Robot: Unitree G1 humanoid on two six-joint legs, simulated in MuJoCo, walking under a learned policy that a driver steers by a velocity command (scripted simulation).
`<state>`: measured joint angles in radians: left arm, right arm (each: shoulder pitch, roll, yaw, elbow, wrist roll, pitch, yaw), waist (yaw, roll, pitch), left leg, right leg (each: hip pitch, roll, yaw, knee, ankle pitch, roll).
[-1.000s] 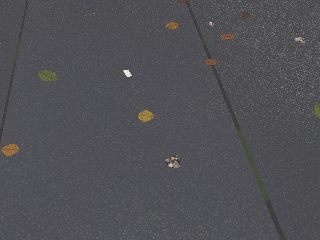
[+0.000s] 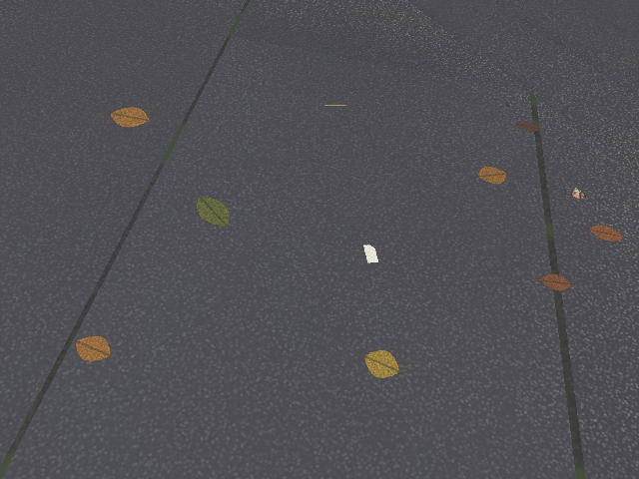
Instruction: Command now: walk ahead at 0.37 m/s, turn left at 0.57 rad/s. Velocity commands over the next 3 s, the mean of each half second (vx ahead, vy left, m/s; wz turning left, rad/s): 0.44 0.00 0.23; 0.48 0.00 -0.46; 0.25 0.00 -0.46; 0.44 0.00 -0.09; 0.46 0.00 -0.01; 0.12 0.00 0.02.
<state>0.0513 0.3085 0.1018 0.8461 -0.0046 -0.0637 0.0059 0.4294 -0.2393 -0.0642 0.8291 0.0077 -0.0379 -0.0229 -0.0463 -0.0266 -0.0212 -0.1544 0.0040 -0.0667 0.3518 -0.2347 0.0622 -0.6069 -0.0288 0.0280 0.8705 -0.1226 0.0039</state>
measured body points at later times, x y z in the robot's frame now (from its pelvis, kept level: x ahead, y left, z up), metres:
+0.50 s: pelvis +0.26 -0.04 -0.01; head +0.29 -0.05 +0.44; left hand +0.31 +0.23 -0.14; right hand +0.39 -0.31 -0.12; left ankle +0.22 +0.09 -0.67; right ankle +0.27 -0.14 -0.75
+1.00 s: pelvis +0.53 +0.00 -0.01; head +0.56 +0.00 +0.44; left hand +0.73 +0.25 -0.12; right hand +0.55 -0.29 -0.12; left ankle +0.54 +0.11 -0.75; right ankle +0.56 -0.15 -0.68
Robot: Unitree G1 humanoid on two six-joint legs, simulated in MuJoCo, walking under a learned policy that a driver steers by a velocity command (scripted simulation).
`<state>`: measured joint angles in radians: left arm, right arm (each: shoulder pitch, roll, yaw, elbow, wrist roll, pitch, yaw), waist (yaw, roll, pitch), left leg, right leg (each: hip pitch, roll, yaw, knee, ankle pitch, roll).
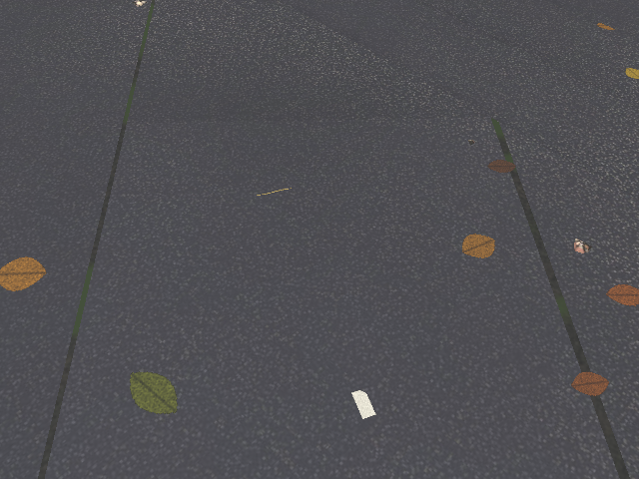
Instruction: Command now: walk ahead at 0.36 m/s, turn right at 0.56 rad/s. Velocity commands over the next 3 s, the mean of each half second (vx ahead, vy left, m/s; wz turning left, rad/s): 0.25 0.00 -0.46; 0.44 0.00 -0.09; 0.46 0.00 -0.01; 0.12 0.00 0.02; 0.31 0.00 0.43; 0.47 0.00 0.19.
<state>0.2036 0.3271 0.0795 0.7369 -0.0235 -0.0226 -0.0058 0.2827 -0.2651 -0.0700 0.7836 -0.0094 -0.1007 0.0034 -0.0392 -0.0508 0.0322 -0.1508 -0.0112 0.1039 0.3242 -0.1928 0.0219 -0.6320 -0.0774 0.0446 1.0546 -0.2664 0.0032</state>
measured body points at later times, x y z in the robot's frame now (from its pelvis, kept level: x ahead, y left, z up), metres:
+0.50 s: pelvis +0.18 -0.05 +0.00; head +0.21 -0.07 +0.45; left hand +0.37 +0.19 -0.10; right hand +0.28 -0.35 -0.11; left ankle +0.28 +0.11 -0.70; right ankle +0.21 -0.13 -0.74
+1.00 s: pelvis +0.39 -0.04 +0.00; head +0.42 -0.03 +0.45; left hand +0.64 +0.15 -0.10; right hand +0.32 -0.31 -0.11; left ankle +0.33 +0.08 -0.74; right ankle +0.49 -0.24 -0.69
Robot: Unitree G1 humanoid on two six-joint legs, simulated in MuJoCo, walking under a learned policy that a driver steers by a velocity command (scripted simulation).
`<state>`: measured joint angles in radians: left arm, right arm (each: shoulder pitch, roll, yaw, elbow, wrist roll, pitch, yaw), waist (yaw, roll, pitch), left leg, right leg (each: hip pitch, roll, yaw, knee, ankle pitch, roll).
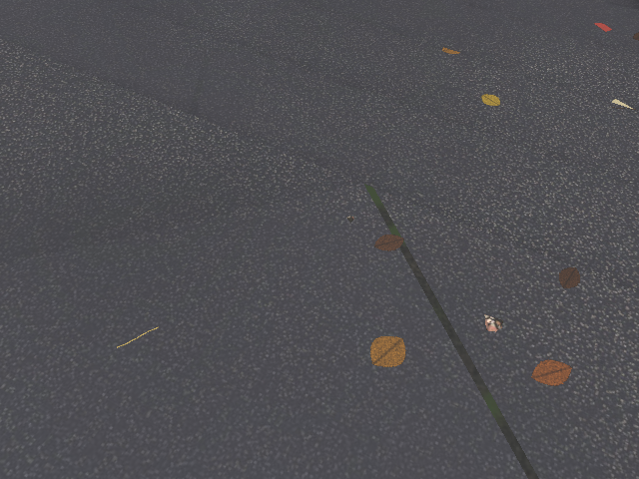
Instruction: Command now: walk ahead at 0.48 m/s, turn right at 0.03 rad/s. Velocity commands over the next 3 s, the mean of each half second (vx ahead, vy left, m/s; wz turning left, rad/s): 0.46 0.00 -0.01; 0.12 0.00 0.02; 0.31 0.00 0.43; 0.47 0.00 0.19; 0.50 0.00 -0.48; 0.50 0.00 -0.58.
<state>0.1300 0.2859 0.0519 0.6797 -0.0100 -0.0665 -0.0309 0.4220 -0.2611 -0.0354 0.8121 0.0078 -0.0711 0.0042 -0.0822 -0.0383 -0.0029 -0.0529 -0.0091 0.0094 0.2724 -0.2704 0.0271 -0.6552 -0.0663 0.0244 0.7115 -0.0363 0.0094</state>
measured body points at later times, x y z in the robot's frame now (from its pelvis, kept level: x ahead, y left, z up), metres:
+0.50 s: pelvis +0.27 -0.05 +0.00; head +0.30 -0.05 +0.45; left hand +0.31 +0.23 -0.12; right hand +0.46 -0.30 -0.10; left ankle +0.44 +0.12 -0.69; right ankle +0.23 -0.14 -0.75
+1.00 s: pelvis +0.41 -0.03 -0.02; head +0.42 -0.04 +0.43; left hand +0.48 +0.25 -0.14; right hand +0.55 -0.27 -0.14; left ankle +0.48 +0.08 -0.75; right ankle +0.41 -0.17 -0.75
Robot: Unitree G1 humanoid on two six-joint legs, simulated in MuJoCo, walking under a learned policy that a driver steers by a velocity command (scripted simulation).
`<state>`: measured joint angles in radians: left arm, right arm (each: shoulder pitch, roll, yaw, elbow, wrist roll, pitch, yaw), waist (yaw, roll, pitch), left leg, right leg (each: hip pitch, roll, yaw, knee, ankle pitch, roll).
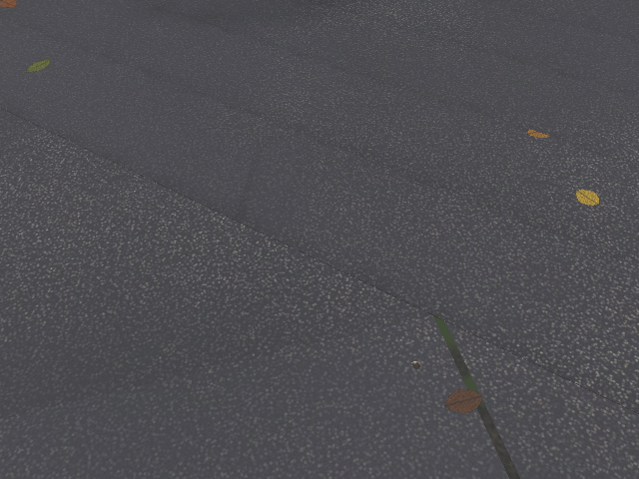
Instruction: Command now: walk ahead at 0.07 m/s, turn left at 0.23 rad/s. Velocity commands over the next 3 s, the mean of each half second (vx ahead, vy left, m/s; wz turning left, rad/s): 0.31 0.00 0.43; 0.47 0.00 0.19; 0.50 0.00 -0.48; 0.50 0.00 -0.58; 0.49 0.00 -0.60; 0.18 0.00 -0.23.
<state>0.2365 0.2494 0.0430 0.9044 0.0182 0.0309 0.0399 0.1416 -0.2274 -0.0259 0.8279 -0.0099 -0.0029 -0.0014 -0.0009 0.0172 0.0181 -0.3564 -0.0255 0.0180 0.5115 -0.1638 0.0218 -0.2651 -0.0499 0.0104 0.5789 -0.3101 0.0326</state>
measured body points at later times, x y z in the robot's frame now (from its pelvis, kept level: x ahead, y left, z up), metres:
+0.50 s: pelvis +0.16 +0.07 +0.02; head +0.18 +0.09 +0.47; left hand +0.26 +0.37 -0.09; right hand +0.27 -0.18 -0.10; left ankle +0.10 +0.14 -0.73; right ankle +0.28 -0.08 -0.66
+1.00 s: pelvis +0.43 +0.11 +0.02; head +0.46 +0.11 +0.46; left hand +0.35 +0.37 -0.11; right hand +0.70 -0.06 -0.07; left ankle +0.47 +0.29 -0.68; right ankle +0.47 +0.02 -0.73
